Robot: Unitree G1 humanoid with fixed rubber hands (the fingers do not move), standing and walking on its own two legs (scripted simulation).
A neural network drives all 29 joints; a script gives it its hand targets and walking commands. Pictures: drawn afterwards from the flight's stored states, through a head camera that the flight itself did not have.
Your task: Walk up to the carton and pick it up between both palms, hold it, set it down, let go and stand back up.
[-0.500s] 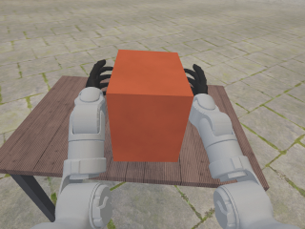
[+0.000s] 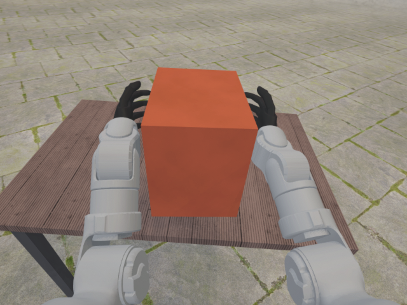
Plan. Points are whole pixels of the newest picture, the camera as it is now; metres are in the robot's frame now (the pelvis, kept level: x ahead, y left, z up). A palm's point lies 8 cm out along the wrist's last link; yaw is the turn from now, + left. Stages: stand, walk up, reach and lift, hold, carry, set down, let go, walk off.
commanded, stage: hold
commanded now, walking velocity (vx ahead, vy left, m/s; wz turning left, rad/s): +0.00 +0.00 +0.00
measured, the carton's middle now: (196, 139) +0.39 +0.00 +0.18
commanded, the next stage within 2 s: none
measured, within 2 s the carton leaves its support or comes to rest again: neither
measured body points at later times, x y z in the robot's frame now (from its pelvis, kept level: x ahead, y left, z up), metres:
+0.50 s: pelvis +0.00 +0.00 +0.00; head -0.04 +0.01 +0.45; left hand +0.39 +0.12 +0.22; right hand +0.39 -0.13 +0.21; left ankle +0.01 +0.13 -0.75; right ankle +0.04 -0.12 -0.75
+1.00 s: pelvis +0.00 +0.00 +0.00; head -0.04 +0.02 +0.45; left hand +0.40 +0.13 +0.22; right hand +0.39 -0.13 +0.22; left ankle +0.01 +0.13 -0.75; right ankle +0.04 -0.12 -0.75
